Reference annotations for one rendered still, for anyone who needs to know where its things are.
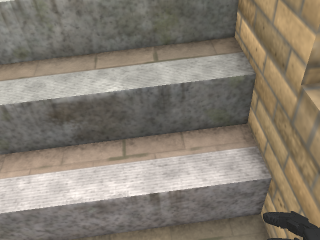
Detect robot right hand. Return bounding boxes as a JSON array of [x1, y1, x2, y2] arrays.
[[263, 211, 320, 240]]

